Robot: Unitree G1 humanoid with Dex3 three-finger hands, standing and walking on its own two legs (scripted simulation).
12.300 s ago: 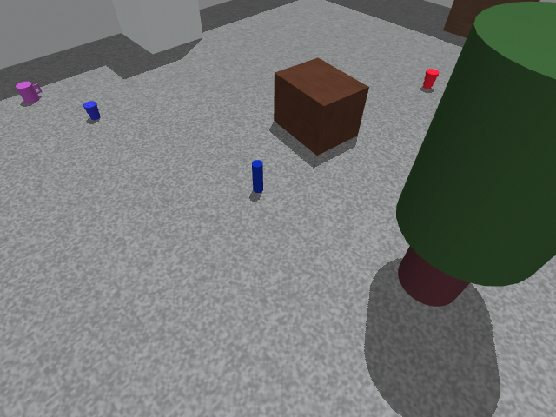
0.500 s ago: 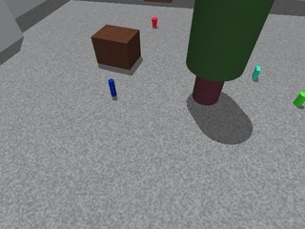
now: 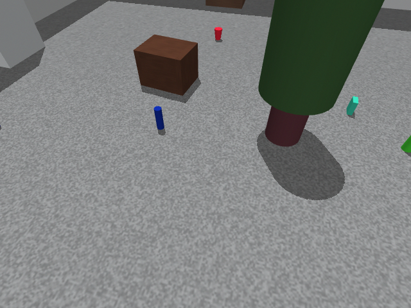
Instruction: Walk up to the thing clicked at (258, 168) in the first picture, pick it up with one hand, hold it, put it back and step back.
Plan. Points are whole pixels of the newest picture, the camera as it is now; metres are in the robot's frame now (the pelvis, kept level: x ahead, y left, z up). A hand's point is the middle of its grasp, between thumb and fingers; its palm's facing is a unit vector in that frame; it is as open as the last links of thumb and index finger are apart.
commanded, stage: stand
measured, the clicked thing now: (159, 118) +1.46 +0.30 -0.69
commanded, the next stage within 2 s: none
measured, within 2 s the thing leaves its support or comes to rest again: neither
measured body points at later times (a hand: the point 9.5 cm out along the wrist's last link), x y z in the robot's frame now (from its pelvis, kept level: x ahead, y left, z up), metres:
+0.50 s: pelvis +0.01 +0.00 +0.00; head +0.02 +0.00 +0.45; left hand +0.08 +0.30 -0.13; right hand +0.09 -0.30 -0.13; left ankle +0.01 +0.13 -0.75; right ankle +0.03 -0.14 -0.75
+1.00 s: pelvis +0.02 +0.01 +0.00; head +0.03 +0.01 +0.45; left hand +0.10 +0.31 -0.13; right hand +0.10 -0.30 -0.13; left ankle +0.01 +0.13 -0.75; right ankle +0.03 -0.14 -0.75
